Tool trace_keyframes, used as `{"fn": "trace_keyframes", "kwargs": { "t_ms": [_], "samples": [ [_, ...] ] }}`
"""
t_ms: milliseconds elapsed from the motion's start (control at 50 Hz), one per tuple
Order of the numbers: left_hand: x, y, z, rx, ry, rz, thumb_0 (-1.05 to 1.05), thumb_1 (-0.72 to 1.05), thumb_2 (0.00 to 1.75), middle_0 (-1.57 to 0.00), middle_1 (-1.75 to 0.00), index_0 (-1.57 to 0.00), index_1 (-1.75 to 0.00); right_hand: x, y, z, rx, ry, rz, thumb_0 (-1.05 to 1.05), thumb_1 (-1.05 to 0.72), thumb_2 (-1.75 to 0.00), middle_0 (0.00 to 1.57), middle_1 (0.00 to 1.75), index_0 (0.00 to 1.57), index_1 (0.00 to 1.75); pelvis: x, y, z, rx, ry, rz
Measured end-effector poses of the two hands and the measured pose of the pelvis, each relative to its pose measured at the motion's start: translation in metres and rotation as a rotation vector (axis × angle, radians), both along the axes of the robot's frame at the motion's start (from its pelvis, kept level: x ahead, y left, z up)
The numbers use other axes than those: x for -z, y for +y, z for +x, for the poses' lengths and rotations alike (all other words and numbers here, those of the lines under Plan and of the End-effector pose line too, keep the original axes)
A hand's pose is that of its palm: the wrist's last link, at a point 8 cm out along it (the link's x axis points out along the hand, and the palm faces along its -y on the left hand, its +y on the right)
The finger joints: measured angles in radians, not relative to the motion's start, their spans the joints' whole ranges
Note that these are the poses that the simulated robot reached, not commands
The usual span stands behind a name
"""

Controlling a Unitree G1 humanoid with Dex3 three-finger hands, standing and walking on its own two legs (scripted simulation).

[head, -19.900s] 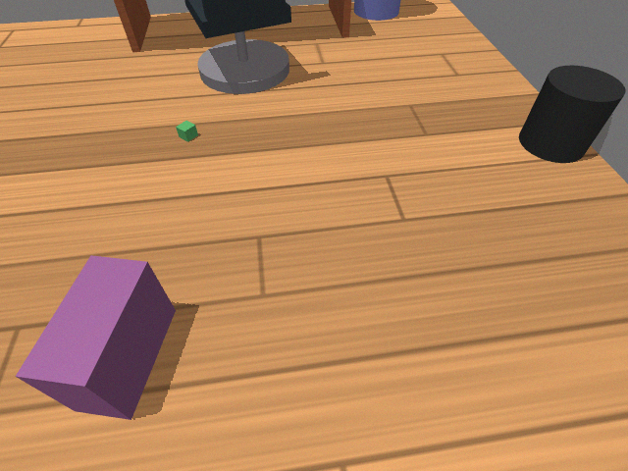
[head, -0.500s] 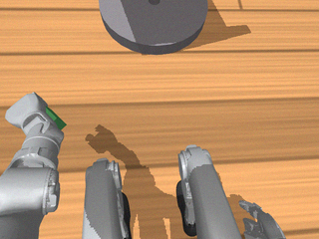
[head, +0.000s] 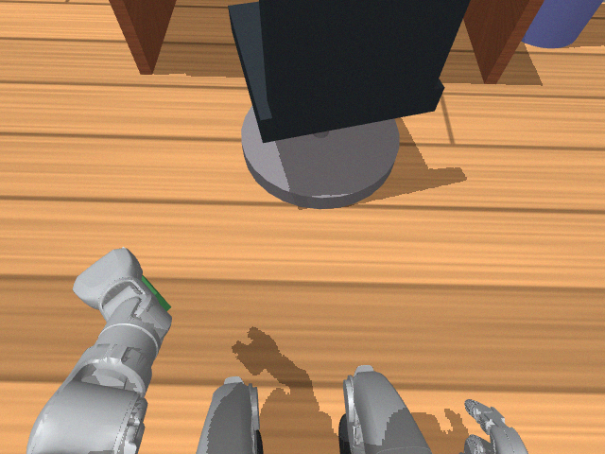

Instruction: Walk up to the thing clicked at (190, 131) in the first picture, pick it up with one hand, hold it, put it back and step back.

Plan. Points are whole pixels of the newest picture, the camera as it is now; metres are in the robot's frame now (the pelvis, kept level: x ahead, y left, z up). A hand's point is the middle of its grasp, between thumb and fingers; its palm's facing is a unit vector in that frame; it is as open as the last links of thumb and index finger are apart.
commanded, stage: lift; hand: left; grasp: from above
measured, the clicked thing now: (132, 301) +0.35 +0.26 -0.11
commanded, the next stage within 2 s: hold in 0.46 s
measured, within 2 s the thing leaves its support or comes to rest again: neither
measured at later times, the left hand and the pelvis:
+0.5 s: hand (107, 266) +0.36 +0.24 +0.01, palm faces -0.34 -0.33 -0.88, open 11.1 cm; pelvis +0.04 +0.00 +0.10, yaw +1 degrees
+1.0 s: hand (87, 250) +0.36 +0.24 +0.06, palm faces -0.31 -0.31 -0.90, open 11.2 cm; pelvis +0.05 +0.00 +0.12, yaw +1 degrees
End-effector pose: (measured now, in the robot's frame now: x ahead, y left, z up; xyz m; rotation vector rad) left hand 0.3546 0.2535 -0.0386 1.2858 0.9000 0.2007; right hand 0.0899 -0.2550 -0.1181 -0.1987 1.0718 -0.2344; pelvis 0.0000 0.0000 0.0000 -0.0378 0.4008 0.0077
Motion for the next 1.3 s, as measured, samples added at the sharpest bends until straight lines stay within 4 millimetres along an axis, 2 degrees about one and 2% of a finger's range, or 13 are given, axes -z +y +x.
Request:
{"fn": "trace_keyframes", "kwargs": {
  "t_ms": [240, 500, 900, 1300],
  "samples": [
    [-0.064, -0.011, 0.013, -0.009, -0.002, -0.013, 0.0, -0.28, 0.84, -0.53, -0.86, -0.56, -0.84, -0.058, -0.002, 0.008, 0.011, 0.026, 0.003, 0.01, -0.89, -0.89, 0.21, 0.3, 0.2, 0.3, -0.06, -0.002, 0.028, -0.004, -0.089, 0.012],
    [-0.107, -0.006, 0.009, -0.007, -0.002, -0.018, 0.0, -0.26, 0.84, -0.51, -0.88, -0.54, -0.86, -0.093, 0.004, 0.023, -0.007, 0.005, 0.034, 0.01, -0.89, -0.89, 0.21, 0.3, 0.2, 0.3, -0.096, 0.0, 0.044, -0.01, -0.175, 0.026],
    [-0.147, -0.005, 0.008, 0.001, -0.026, -0.006, 0.0, -0.24, 0.82, -0.49, -0.85, -0.53, -0.84, -0.121, 0.014, 0.07, -0.09, -0.115, 0.078, 0.01, -0.89, -0.89, 0.2, 0.3, 0.2, 0.3, -0.118, 0.003, 0.053, -0.01, -0.267, 0.039],
    [-0.171, -0.007, 0.004, -0.003, -0.034, 0.005, 0.0, -0.23, 0.87, -0.48, -0.84, -0.52, -0.86, -0.13, 0.021, 0.078, -0.131, -0.15, 0.126, 0.01, -0.9, -0.9, 0.2, 0.3, 0.2, 0.3, -0.127, 0.003, 0.053, -0.002, -0.312, 0.041]
  ]
}}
